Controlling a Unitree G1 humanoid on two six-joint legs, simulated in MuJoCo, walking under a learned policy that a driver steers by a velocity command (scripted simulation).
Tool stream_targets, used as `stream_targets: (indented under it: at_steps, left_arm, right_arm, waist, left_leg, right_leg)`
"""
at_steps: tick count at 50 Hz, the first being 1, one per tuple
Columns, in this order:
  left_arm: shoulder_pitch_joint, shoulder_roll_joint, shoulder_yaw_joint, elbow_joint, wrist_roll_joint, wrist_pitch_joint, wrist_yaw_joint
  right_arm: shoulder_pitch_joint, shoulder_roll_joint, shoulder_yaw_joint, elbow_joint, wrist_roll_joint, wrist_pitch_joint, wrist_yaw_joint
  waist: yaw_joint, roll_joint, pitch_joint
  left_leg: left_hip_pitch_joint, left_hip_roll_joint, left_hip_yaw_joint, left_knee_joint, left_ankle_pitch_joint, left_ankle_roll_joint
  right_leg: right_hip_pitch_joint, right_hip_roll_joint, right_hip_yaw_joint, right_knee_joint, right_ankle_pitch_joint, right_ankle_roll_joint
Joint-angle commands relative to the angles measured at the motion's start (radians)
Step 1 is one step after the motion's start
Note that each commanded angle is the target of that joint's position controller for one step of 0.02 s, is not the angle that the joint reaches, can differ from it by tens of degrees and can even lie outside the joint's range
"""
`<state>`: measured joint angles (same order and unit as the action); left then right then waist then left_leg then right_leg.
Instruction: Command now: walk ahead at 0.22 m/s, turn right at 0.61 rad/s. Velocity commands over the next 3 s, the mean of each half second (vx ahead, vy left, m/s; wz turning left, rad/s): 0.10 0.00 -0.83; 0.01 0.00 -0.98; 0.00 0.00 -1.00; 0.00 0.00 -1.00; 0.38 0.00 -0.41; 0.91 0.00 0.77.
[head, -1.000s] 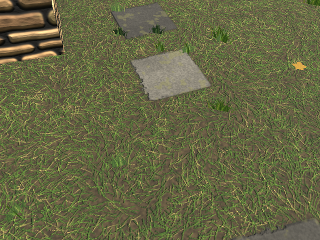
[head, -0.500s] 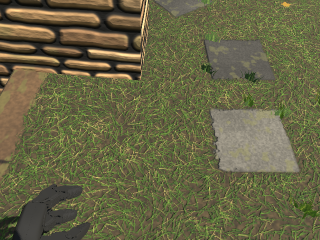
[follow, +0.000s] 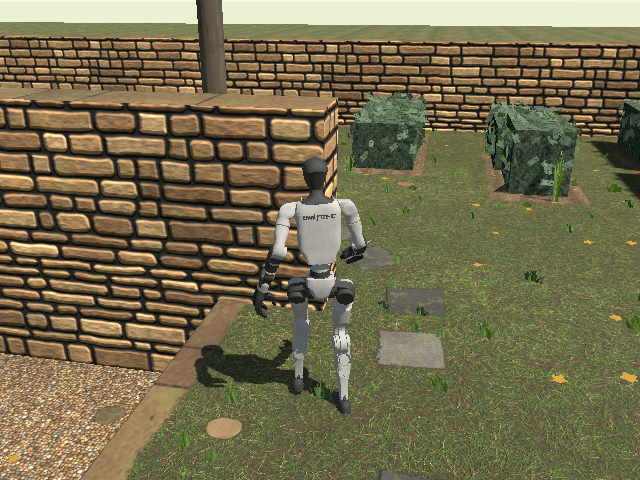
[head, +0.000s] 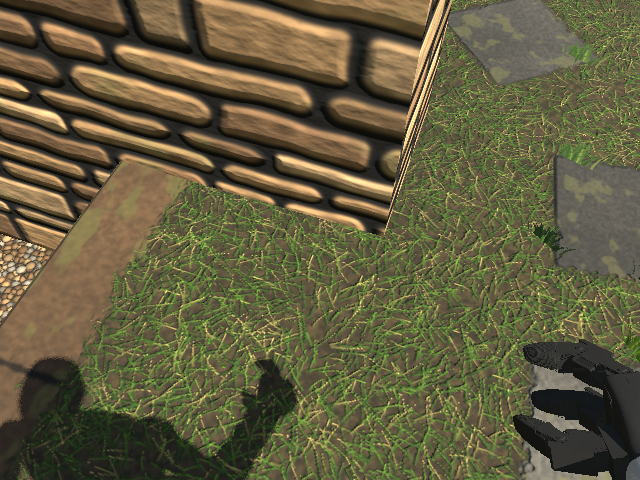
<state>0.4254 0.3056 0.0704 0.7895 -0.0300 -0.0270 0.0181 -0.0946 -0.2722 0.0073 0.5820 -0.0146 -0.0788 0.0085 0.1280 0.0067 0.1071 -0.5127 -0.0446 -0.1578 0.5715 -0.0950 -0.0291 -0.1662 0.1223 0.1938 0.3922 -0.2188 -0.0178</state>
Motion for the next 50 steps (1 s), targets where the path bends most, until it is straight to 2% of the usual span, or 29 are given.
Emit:
stream_targets:
  at_steps: [1, 2, 3, 4, 5, 6, 7, 9, 11, 15, 18, 21, 23, 24, 25, 26, 27, 28, 29, 30, 32, 37, 44, 45, 46, 47, 48, 49, 50]
  left_arm:
    - [-0.188, 0.15, 0.043, -0.146, -0.007, -0.001, 0.021]
    - [-0.158, 0.097, 0.029, -0.15, -0.003, 0.004, 0.016]
    - [-0.063, 0.025, 0.009, -0.147, 0.014, 0.009, 0.013]
    - [0.113, 0.063, 0.009, -0.144, -0.006, 0.018, 0.008]
    - [0.083, 0.129, 0.028, -0.137, -0.008, 0.033, 0.015]
    - [0.016, 0.166, 0.043, -0.134, -0.011, 0.05, 0.023]
    - [0.001, 0.173, 0.051, -0.128, -0.008, 0.068, 0.032]
    - [-0.012, 0.149, 0.052, -0.148, 0.005, 0.086, 0.033]
    - [-0.054, 0.108, 0.043, -0.179, 0.006, 0.085, 0.028]
    - [-0.158, 0.075, 0.023, -0.233, 0.01, 0.077, 0.001]
    - [-0.19, 0.087, 0.019, -0.252, 0.008, 0.082, -0.022]
    - [-0.22, 0.116, 0.029, -0.276, 0.006, 0.101, -0.04]
    - [-0.202, 0.126, 0.042, -0.277, 0.007, 0.112, -0.045]
    - [-0.163, 0.151, 0.056, -0.263, 0.012, 0.114, -0.036]
    - [-0.09, 0.259, 0.091, -0.253, 0.011, 0.11, -0.015]
    - [-0.118, 0.375, 0.105, -0.288, 0.035, 0.094, -0.003]
    - [-0.124, 0.3, 0.092, -0.302, 0.054, 0.064, -0.011]
    - [-0.141, 0.28, 0.081, -0.287, 0.05, 0.045, -0.012]
    - [-0.189, 0.257, 0.079, -0.288, 0.027, 0.039, -0.006]
    - [-0.239, 0.228, 0.068, -0.298, 0.01, 0.045, 0.001]
    - [-0.287, 0.202, 0.053, -0.317, 0.02, 0.058, 0.01]
    - [-0.279, 0.224, 0.064, -0.313, 0.012, 0.068, 0.021]
    - [-0.321, 0.215, 0.067, -0.323, 0.004, 0.079, 0.012]
    - [-0.336, 0.201, 0.062, -0.326, -0.002, 0.081, 0.012]
    - [-0.282, 0.146, 0.046, -0.32, 0.001, 0.082, 0.01]
    - [-0.223, 0.114, 0.037, -0.336, -0.003, 0.08, 0.007]
    - [-0.203, 0.214, 0.065, -0.313, 0.012, 0.069, 0.005]
    - [-0.209, 0.256, 0.082, -0.293, 0.005, 0.07, 0.002]
    - [-0.206, 0.243, 0.084, -0.275, 0.005, 0.078, 0.004]
  right_arm:
    - [0.17, -0.135, -0.06, -0.005, -0.005, 0.006, -0.01]
    - [0.207, -0.154, -0.067, 0.0, -0.015, 0.01, -0.02]
    - [0.25, -0.189, -0.069, -0.005, -0.023, 0.024, -0.035]
    - [0.239, -0.169, -0.067, -0.008, -0.034, 0.049, -0.029]
    - [0.18, -0.146, -0.072, -0.016, -0.013, 0.062, -0.028]
    - [0.145, -0.1, -0.062, -0.019, -0.005, 0.063, -0.027]
    - [0.101, -0.091, -0.059, -0.022, -0.008, 0.064, -0.024]
    - [0.058, -0.104, -0.066, -0.01, -0.018, 0.061, -0.027]
    - [0.073, -0.1, -0.072, 0.013, -0.019, 0.055, -0.036]
    - [0.115, -0.132, -0.092, 0.05, -0.009, 0.06, -0.045]
    - [0.115, -0.177, -0.11, 0.059, -0.002, 0.067, -0.032]
    - [0.138, -0.211, -0.128, 0.075, 0.025, 0.062, -0.01]
    - [0.144, -0.211, -0.133, 0.085, 0.045, 0.06, -0.003]
    - [0.188, -0.185, -0.13, 0.107, 0.048, 0.06, 0.001]
    - [0.233, -0.143, -0.12, 0.113, 0.025, 0.062, 0.006]
    - [0.188, -0.111, -0.103, 0.039, -0.013, 0.059, -0.004]
    - [0.099, -0.164, -0.117, 0.035, -0.016, 0.062, -0.018]
    - [0.089, -0.168, -0.119, 0.029, 0.008, 0.064, -0.026]
    - [0.125, -0.166, -0.121, 0.052, 0.011, 0.063, -0.037]
    - [0.14, -0.182, -0.125, 0.06, 0.002, 0.064, -0.046]
    - [0.163, -0.163, -0.122, 0.071, -0.003, 0.063, -0.036]
    - [0.143, -0.123, -0.104, 0.075, 0.014, 0.059, -0.022]
    - [0.195, -0.161, -0.122, 0.082, 0.024, 0.041, -0.001]
    - [0.23, -0.17, -0.129, 0.094, 0.022, 0.039, -0.003]
    - [0.245, -0.219, -0.142, 0.091, 0.01, 0.044, -0.009]
    - [0.202, -0.277, -0.149, 0.086, -0.014, 0.058, -0.016]
    - [0.178, -0.222, -0.138, 0.062, -0.03, 0.053, -0.019]
    - [0.14, -0.17, -0.123, 0.043, -0.023, 0.054, -0.028]
    - [0.111, -0.144, -0.116, 0.035, -0.012, 0.06, -0.039]
  waist:
    - [-0.189, -0.082, -0.188]
    - [-0.192, -0.022, -0.215]
    - [-0.158, 0.162, -0.295]
    - [-0.093, 0.256, -0.411]
    - [-0.093, 0.212, -0.32]
    - [-0.111, 0.146, -0.23]
    - [-0.098, 0.106, -0.198]
    - [-0.079, 0.128, -0.153]
    - [-0.091, 0.126, -0.158]
    - [-0.126, 0.09, -0.193]
    - [-0.129, 0.101, -0.193]
    - [-0.132, 0.114, -0.187]
    - [-0.102, 0.099, -0.194]
    - [-0.088, 0.052, -0.2]
    - [-0.08, -0.161, -0.199]
    - [-0.111, -0.399, -0.208]
    - [-0.037, -0.217, -0.261]
    - [-0.066, -0.174, -0.235]
    - [-0.101, -0.114, -0.214]
    - [-0.121, -0.109, -0.2]
    - [-0.147, -0.131, -0.225]
    - [-0.13, -0.141, -0.234]
    - [-0.144, -0.211, -0.218]
    - [-0.165, -0.194, -0.218]
    - [-0.138, -0.066, -0.259]
    - [-0.069, 0.254, -0.212]
    - [-0.085, 0.223, -0.183]
    - [-0.083, 0.16, -0.159]
    - [-0.082, 0.121, -0.135]
  left_leg:
    - [0.437, 0.011, 0.013, -0.125, 0.195, 0.021]
    - [0.527, 0.107, -0.028, -0.16, 0.258, 0.062]
    - [0.671, 0.343, -0.216, -0.128, 0.554, 0.15]
    - [0.677, 0.53, -0.423, -0.143, 0.478, 0.292]
    - [0.599, 0.48, -0.437, -0.21, 0.234, 0.301]
    - [0.519, 0.401, -0.313, -0.235, 0.091, 0.264]
    - [0.447, 0.353, -0.228, -0.256, 0.034, 0.239]
    - [0.311, 0.305, -0.076, -0.294, 0.098, 0.244]
    - [0.311, 0.289, 0.015, -0.311, 0.132, 0.258]
    - [0.39, 0.328, 0.1, -0.306, 0.19, 0.286]
    - [0.37, 0.348, 0.174, -0.299, 0.197, 0.267]
    - [0.406, 0.381, 0.212, -0.249, 0.213, 0.229]
    - [0.398, 0.373, 0.262, -0.153, 0.168, 0.167]
    - [0.34, 0.332, 0.303, -0.054, 0.088, 0.108]
    - [0.136, 0.23, 0.382, 0.2, -0.162, 0.015]
    - [-0.199, 0.072, 0.321, 0.45, -0.572, -0.069]
    - [-0.23, 0.067, 0.136, 0.597, -0.558, -0.06]
    - [-0.234, 0.071, 0.097, 0.617, -0.469, -0.034]
    - [-0.234, 0.087, 0.078, 0.587, -0.386, -0.025]
    - [-0.227, 0.089, 0.07, 0.549, -0.331, -0.027]
    - [-0.126, 0.049, 0.076, 0.522, -0.257, -0.042]
    - [-0.036, -0.018, 0.046, 0.248, -0.206, -0.063]
    - [0.186, -0.031, 0.02, -0.07, -0.167, -0.022]
    - [0.282, -0.004, 0.032, -0.189, -0.061, -0.007]
    - [0.42, 0.162, -0.091, -0.243, -0.029, 0.054]
    - [0.462, 0.357, -0.343, -0.295, 0.087, 0.204]
    - [0.404, 0.437, -0.401, -0.304, 0.079, 0.28]
    - [0.365, 0.394, -0.289, -0.294, 0.035, 0.264]
    - [0.344, 0.325, -0.184, -0.288, -0.035, 0.227]
  right_leg:
    - [-0.192, -0.134, 0.226, 0.058, 0.277, -0.052]
    - [-0.243, -0.084, 0.184, 0.201, 0.078, -0.018]
    - [-0.358, 0.002, 0.062, 0.466, -0.423, 0.025]
    - [-0.405, -0.028, -0.014, 0.626, -0.542, 0.047]
    - [-0.471, -0.098, -0.072, 0.733, -0.436, 0.086]
    - [-0.505, -0.13, -0.084, 0.795, -0.354, 0.107]
    - [-0.491, -0.151, -0.094, 0.833, -0.302, 0.119]
    - [-0.434, -0.174, -0.128, 0.884, -0.222, 0.139]
    - [-0.431, -0.195, -0.149, 0.829, -0.165, 0.146]
    - [-0.406, -0.237, -0.165, 0.629, -0.091, 0.137]
    - [-0.301, -0.229, -0.211, 0.484, -0.056, 0.105]
    - [-0.236, -0.214, -0.246, 0.349, -0.078, 0.061]
    - [-0.134, -0.183, -0.268, 0.185, -0.012, 0.015]
    - [-0.031, -0.16, -0.246, 0.102, 0.08, -0.022]
    - [0.15, -0.283, -0.026, 0.004, 0.431, -0.101]
    - [0.242, -0.5, 0.38, -0.009, 0.566, -0.309]
    - [0.216, -0.481, 0.341, -0.031, 0.515, -0.338]
    - [0.177, -0.434, 0.262, -0.04, 0.448, -0.29]
    - [0.151, -0.381, 0.209, -0.034, 0.365, -0.238]
    - [0.119, -0.364, 0.186, -0.029, 0.361, -0.211]
    - [0.04, -0.312, 0.146, -0.016, 0.412, -0.203]
    - [0.018, -0.265, 0.22, 0.017, 0.309, -0.189]
    - [-0.048, -0.212, 0.391, 0.062, 0.228, -0.145]
    - [-0.091, -0.176, 0.376, 0.098, 0.162, -0.114]
    - [-0.18, -0.107, 0.295, 0.235, -0.112, -0.064]
    - [-0.391, 0.052, 0.067, 0.427, -0.411, -0.003]
    - [-0.44, -0.031, 0.041, 0.643, -0.391, 0.041]
    - [-0.44, -0.071, 0.009, 0.725, -0.317, 0.057]
    - [-0.444, -0.091, -0.016, 0.767, -0.25, 0.073]
